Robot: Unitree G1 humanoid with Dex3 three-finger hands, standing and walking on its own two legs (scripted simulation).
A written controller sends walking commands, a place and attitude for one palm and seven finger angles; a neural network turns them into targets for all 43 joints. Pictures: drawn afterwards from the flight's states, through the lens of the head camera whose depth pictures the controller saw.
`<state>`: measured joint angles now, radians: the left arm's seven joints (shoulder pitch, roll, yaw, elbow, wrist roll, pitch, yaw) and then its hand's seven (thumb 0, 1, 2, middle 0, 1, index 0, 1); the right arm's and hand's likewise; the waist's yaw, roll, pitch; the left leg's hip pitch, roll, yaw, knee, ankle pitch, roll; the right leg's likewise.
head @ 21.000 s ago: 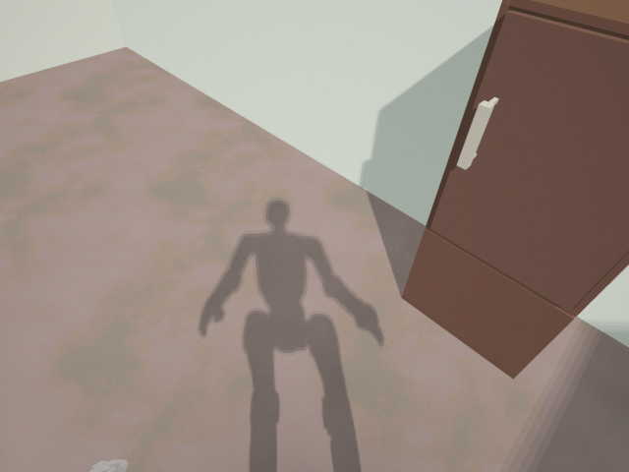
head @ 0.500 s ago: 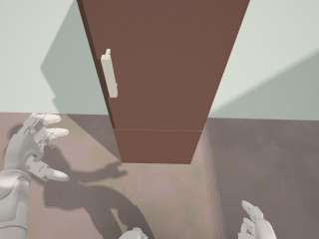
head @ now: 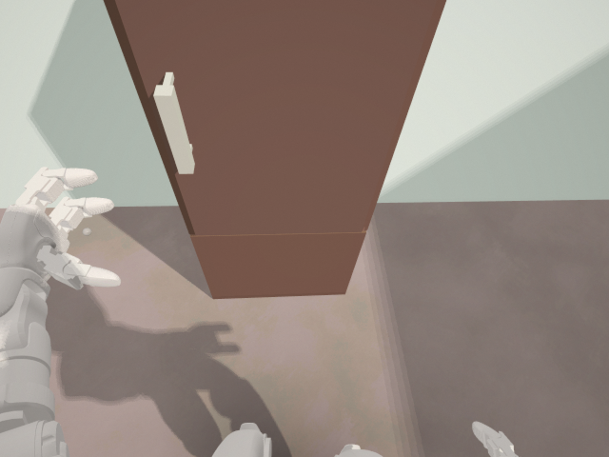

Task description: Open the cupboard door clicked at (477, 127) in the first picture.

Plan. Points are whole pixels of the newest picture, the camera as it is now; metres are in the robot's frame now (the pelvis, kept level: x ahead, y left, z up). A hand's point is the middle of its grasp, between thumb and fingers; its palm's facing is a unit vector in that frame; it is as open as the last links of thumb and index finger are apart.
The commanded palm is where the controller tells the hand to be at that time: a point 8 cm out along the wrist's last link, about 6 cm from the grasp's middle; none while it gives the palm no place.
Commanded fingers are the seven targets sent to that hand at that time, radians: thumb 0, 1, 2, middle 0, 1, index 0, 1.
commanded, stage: move the hooked fingers beside the handle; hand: left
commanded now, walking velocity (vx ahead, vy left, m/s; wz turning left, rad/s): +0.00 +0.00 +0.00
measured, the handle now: (178, 125) +0.58 +0.23 +0.06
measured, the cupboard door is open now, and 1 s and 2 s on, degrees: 0 0 0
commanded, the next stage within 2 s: slide the fingers in behind the handle in 1.84 s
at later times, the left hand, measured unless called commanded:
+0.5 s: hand (104, 191) +0.43 +0.29 +0.08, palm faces +0.10 -1.00 +0.01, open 14.0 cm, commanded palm +0.41 +0.33 +0.07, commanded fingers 0.00 -0.50 0.30 -0.30 -1.20 -0.30 -1.20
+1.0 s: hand (135, 152) +0.51 +0.27 +0.07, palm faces +0.10 -0.99 -0.01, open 14.0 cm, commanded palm +0.49 +0.31 +0.07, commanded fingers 0.00 -0.50 0.30 -0.30 -1.20 -0.30 -1.20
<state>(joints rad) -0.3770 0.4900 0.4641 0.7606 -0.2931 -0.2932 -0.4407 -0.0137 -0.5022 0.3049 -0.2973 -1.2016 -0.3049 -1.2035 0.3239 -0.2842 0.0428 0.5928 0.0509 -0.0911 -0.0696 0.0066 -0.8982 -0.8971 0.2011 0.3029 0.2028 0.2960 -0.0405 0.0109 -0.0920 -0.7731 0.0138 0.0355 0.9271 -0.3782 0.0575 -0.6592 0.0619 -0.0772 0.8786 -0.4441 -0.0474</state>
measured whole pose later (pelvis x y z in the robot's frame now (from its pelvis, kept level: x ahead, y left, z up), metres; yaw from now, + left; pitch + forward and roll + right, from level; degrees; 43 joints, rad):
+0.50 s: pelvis +0.00 +0.02 -0.01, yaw -1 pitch +16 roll -4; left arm -0.62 0.52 0.44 0.97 -0.20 -0.37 -0.36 -0.01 -0.50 0.30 -0.30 -1.20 -0.30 -1.20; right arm 0.36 -0.27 0.04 0.61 0.03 -0.01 -0.04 0.00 -0.90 -0.90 0.20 0.30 0.20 0.30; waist -0.08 0.01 -0.10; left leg -0.85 0.01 0.05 0.96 -0.39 0.09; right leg -0.72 0.05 -0.07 0.89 -0.44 -0.02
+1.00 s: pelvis +0.00 +0.01 -0.02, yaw -1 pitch +21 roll -5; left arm -0.93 0.68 0.47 1.26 -0.10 -0.37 -0.31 -0.01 -0.50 0.30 -0.30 -1.20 -0.30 -1.20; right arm 0.41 -0.29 0.06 0.63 0.00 0.06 -0.04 0.00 -0.90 -0.90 0.20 0.30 0.20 0.30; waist -0.17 0.02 -0.09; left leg -0.98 0.03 0.03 1.02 -0.40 0.07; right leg -0.86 0.07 -0.08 0.95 -0.45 -0.03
